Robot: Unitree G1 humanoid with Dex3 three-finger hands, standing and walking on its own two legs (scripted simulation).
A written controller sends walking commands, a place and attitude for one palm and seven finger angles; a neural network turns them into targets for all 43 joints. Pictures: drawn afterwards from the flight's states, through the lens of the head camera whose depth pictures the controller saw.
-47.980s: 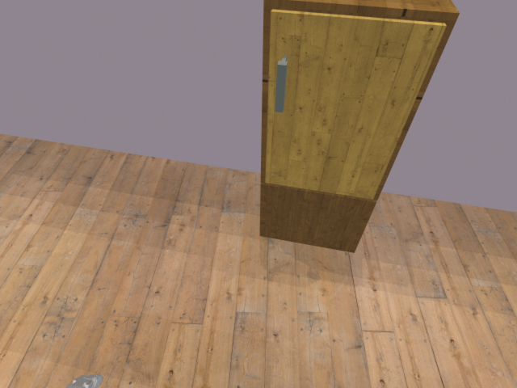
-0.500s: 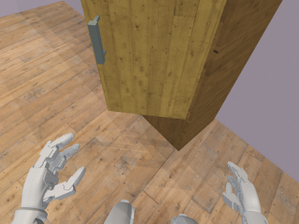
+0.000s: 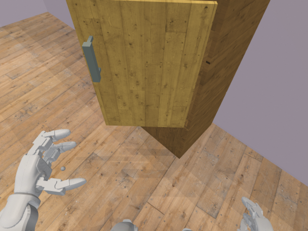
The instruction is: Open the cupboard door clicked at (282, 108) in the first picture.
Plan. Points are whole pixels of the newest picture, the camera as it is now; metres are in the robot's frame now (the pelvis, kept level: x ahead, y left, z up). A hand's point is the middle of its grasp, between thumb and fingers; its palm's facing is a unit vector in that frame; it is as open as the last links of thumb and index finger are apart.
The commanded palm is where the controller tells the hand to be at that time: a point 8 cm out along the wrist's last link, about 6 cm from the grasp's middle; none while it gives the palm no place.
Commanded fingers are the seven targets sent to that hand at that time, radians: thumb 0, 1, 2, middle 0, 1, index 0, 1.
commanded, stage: raise the hand with hooked fingers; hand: left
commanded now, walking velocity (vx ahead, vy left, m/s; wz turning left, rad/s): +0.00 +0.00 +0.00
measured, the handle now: (93, 59) +0.60 +0.23 +0.09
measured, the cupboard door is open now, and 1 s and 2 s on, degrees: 42 42 42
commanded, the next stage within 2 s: move the hooked fingers beside the handle in 1.06 s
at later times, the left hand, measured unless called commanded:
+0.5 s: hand (37, 139) +0.29 +0.28 +0.11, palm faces +0.07 -1.00 -0.04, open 13.9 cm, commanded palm +0.26 +0.33 +0.11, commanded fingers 0.00 -0.50 0.30 -0.30 -1.20 -0.30 -1.20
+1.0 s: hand (43, 133) +0.30 +0.27 +0.11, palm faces +0.07 -1.00 -0.03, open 14.0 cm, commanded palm +0.27 +0.32 +0.12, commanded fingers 0.00 -0.50 0.30 -0.30 -1.20 -0.30 -1.20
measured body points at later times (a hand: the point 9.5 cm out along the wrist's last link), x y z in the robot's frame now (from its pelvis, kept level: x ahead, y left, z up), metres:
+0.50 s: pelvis +0.01 +0.01 +0.02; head +0.04 +0.01 +0.47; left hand +0.28 +0.33 +0.11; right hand +0.18 -0.23 -0.06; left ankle +0.03 +0.11 -0.69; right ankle +0.00 -0.11 -0.69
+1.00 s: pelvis +0.01 +0.00 +0.03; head +0.04 +0.00 +0.47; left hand +0.29 +0.32 +0.12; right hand +0.16 -0.25 -0.06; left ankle +0.03 +0.11 -0.69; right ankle +0.00 -0.11 -0.69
